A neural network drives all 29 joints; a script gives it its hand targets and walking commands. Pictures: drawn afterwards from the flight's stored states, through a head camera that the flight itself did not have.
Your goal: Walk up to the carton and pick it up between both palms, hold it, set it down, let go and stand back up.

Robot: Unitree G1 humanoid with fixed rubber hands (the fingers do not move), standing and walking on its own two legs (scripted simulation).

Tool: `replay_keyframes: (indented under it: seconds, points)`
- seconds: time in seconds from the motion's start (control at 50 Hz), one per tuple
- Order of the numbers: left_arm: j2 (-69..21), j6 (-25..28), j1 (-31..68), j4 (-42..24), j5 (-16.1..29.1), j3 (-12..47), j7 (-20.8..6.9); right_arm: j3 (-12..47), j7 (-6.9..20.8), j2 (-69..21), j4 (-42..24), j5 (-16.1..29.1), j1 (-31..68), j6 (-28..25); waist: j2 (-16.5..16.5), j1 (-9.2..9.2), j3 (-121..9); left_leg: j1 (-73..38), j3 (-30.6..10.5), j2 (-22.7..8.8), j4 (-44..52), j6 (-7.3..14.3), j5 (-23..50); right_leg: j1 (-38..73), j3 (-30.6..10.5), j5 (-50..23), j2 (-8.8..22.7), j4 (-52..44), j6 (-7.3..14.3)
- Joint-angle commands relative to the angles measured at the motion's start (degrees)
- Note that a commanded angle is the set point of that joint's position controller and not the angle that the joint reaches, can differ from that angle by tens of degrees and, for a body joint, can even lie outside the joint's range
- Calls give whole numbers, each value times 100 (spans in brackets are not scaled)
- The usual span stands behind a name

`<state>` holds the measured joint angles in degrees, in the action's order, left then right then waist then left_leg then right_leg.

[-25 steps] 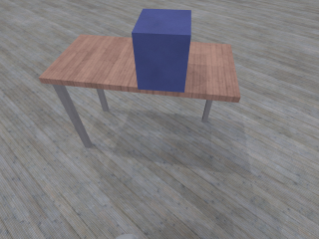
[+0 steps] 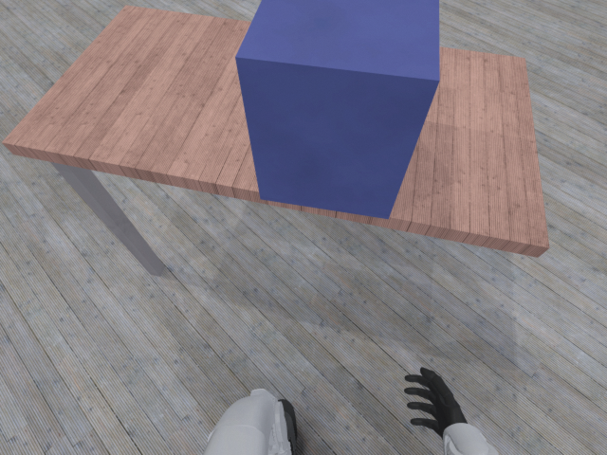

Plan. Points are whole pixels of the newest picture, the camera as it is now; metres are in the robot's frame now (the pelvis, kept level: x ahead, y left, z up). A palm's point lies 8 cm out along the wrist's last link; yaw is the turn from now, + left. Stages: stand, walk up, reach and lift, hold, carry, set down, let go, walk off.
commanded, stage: walk up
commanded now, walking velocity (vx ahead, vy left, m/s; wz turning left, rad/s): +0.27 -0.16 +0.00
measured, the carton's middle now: (339, 94) +0.60 +0.00 +0.08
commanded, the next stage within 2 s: none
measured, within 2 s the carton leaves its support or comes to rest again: neither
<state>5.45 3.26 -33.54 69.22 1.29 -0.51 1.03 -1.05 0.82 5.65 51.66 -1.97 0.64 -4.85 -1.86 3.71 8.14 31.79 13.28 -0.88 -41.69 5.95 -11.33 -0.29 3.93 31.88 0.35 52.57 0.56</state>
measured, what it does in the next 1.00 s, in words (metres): walks ahead: right foot, then left foot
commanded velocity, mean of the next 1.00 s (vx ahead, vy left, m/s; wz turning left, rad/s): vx -0.04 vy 0.01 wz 0.03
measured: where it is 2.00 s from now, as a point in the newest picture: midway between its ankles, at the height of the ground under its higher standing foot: outside the picture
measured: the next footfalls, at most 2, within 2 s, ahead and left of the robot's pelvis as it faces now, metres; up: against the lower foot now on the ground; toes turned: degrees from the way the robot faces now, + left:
right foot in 0.32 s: +0.32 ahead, -0.17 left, +0.00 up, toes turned -4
left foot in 0.80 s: +0.24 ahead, +0.15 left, +0.00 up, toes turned +5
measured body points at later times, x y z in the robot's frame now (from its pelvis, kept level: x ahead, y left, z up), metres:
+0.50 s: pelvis +0.20 -0.06 +0.04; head +0.23 -0.08 +0.48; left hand +0.31 +0.15 -0.10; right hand +0.17 -0.29 -0.13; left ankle +0.13 +0.06 -0.65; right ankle +0.28 -0.17 -0.70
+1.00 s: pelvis +0.20 +0.03 +0.04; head +0.24 +0.07 +0.49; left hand +0.24 +0.29 -0.13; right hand +0.28 -0.22 -0.09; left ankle +0.20 +0.15 -0.70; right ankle +0.15 -0.12 -0.61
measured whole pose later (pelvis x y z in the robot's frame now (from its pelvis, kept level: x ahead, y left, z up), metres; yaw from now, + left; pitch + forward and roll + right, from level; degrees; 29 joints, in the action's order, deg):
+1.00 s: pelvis +0.20 +0.03 +0.04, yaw +2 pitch +3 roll -2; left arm 14.6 -4.4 -10.6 56.0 -1.0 -5.4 1.0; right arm -2.3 -1.3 9.8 53.7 -1.0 -11.1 2.3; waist -3.4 1.1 3.2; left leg 18.8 1.3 -3.3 -31.0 0.2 -14.9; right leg -28.9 -3.0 26.7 -2.4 66.3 -1.6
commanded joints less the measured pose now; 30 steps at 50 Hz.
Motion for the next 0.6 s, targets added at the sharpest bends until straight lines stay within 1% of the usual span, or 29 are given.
replay_keyframes:
  seconds: [0.0,0.02,0.04,0.06,0.08,0.1,0.12,0.14,0.16,0.18,0.2,0.24,0.26,0.28,0.3,0.32,0.34,0.36,0.38,0.4,0.42,0.44,0.46,0.48,0.5,0.52,0.54,0.56,0.58]
  points:
    - [1169,175,714,-890,-79,-434,-18,-539,-243,1567,637,188,-2817,147,-39,-1118,-2761,-4686,-4002,-2926,1766,1041,4370,-2986,-928,-791,165,3315,-77]
    - [850,165,962,-903,-207,-361,-15,-427,-282,1188,587,94,-2343,109,115,-908,-1733,-3822,-3171,-2554,1813,693,4192,-3162,-937,-965,383,2775,-11]
    - [518,135,1059,-818,-272,-320,-35,-330,-285,832,638,129,-2054,23,265,-767,-1109,-3026,-2603,-2159,2042,572,4097,-3023,-799,-1284,473,2605,-28]
    - [368,73,1065,-869,-359,-300,-37,-243,-269,620,690,164,-1962,5,627,-686,-772,-2705,-2231,-1943,2148,467,4115,-3042,-698,-1209,474,2313,-2]
    - [361,-43,985,-914,-337,-349,-36,-171,-242,629,669,153,-1783,7,670,-407,-575,-2084,-2069,-1852,2335,387,3547,-2678,-748,-1325,527,2006,-60]
    - [230,-146,657,-806,-352,-373,-40,-150,-206,530,617,149,-1764,-19,504,-213,-481,-1734,-1813,-1697,2452,329,3380,-2407,-539,-1393,524,1643,-132]
    - [60,-217,508,-795,-337,-361,-61,-174,-192,757,607,116,-1705,-39,705,-55,-356,-1515,-1630,-1548,2601,288,2992,-2402,-286,-1442,466,1146,-219]
    - [-38,-264,604,-798,-285,-304,-76,-142,-160,772,547,151,-1673,-80,430,-6,-121,-1245,-1346,-1357,2789,173,2895,-2281,-108,-1705,409,750,-230]
    - [-28,-296,717,-934,-287,-295,-105,-165,-154,847,624,108,-1651,-103,805,60,-173,-1342,-1009,-1133,2681,45,2962,-2212,-45,-2049,419,-87,-260]
    - [-51,-281,1053,-984,-206,-221,-104,-123,-160,819,579,179,-1505,-120,1230,10,36,-936,-595,-794,2621,-43,3356,-1863,62,-2377,356,-815,-308]
    - [200,-168,1446,-1226,-178,-239,-150,-196,-207,891,672,264,-1493,-87,1658,-36,32,-850,-354,-493,2471,-37,2915,-1585,322,-2835,209,-1327,-345]
    - [526,-119,1540,-1081,-224,-239,-179,-265,-193,1092,789,158,-1678,7,1592,-137,-518,-1210,-253,-375,2128,14,2366,-977,689,-3658,-93,-1791,-281]
    - [643,-109,1391,-1022,-196,-292,-151,-217,-175,949,814,135,-1907,40,1009,-30,-594,-1063,-527,-464,2025,-2,2055,-525,647,-3995,-136,-1981,-224]
    - [741,-99,1157,-961,-204,-333,-113,-250,-174,1064,873,160,-1970,81,940,69,-893,-1031,-624,-471,1793,-101,1181,-91,350,-4323,75,-2291,-148]
    - [963,-77,1097,-870,-301,-383,-83,-258,-180,889,890,189,-2155,129,404,45,-857,-646,-709,-418,1625,-207,-189,486,71,-4377,364,-2328,-144]
    - [1132,-41,1184,-979,-351,-397,-65,-159,-187,616,959,175,-2506,186,-35,-37,-826,-550,-712,-191,1070,-433,-1569,710,-748,-4917,1172,-2915,-35]
    - [1443,-38,1273,-1094,-326,-412,-29,-129,-249,334,1067,212,-3155,322,-897,-195,-1203,-907,-901,-95,-45,-603,-2511,430,-1982,-5224,2362,-3142,455]
    - [1524,-118,1436,-1184,-210,-401,17,-121,-273,230,1202,236,-3372,483,-1204,-218,-1290,-1405,-1022,-72,-678,-587,-2795,-234,-2324,-4119,2710,-3489,1008]
    - [1314,-213,1953,-1298,-205,-338,34,-165,-243,319,1149,136,-3038,587,-987,-318,-1095,-1311,-1141,-159,-662,-608,-2614,-781,-2441,-1912,2418,-3877,1117]
    - [1180,-263,2275,-1444,-225,-305,44,-196,-197,600,1045,112,-2786,626,-856,-405,-895,-1268,-1208,-191,-702,-566,-2424,-1218,-2120,-936,2051,-4161,916]
    - [1248,-291,2610,-1673,-291,-324,41,-229,-178,667,1092,71,-2791,675,-784,-449,-623,-1101,-1206,-150,-946,-591,-2206,-1517,-2052,-564,2093,-4280,836]
    - [1511,-318,2554,-1713,-291,-499,102,-399,-175,1011,972,37,-2720,734,-1044,-323,-626,-673,-1165,-127,-1568,-767,-1943,-1170,-2470,-1104,2531,-4220,895]
    - [1653,-307,2310,-1609,-267,-540,143,-366,-183,1099,915,-22,-2524,749,-622,-260,-706,-587,-1447,-222,-1802,-805,-1723,-1180,-2488,-2158,2690,-4127,975]
    - [1532,-288,2249,-1624,-175,-534,148,-381,-192,1036,850,3,-2442,753,-317,-279,-801,-715,-1506,-216,-1951,-841,-1560,-1294,-2159,-2572,2538,-4111,958]
    - [1365,-243,2296,-1616,-188,-473,154,-369,-208,879,882,42,-2515,744,-534,-444,-838,-672,-1586,-184,-2044,-875,-1507,-1176,-1659,-3564,2349,-3818,892]
    - [1269,-199,2315,-1588,-184,-488,150,-321,-218,717,828,43,-2431,734,-720,-379,-1090,-536,-1610,-203,-2188,-931,-1409,-863,-1440,-4382,2326,-3535,940]
    - [1190,-218,2202,-1579,-212,-492,161,-388,-236,984,731,-9,-2238,759,-544,-289,-1068,-463,-1534,-107,-2297,-998,-1529,-1053,-1269,-5294,2277,-3395,982]
    - [1336,-253,2179,-1560,-216,-539,170,-463,-236,1103,622,13,-2096,821,-540,-293,-1153,-553,-1587,-41,-2358,-1020,-1591,-1186,-1134,-5135,2218,-3380,950]
    - [1444,-274,2159,-1551,-233,-553,181,-458,-241,1078,484,31,-2147,857,-976,-341,-1267,-316,-1577,12,-2173,-1056,-1699,-833,-1207,-5524,2266,-3219,985]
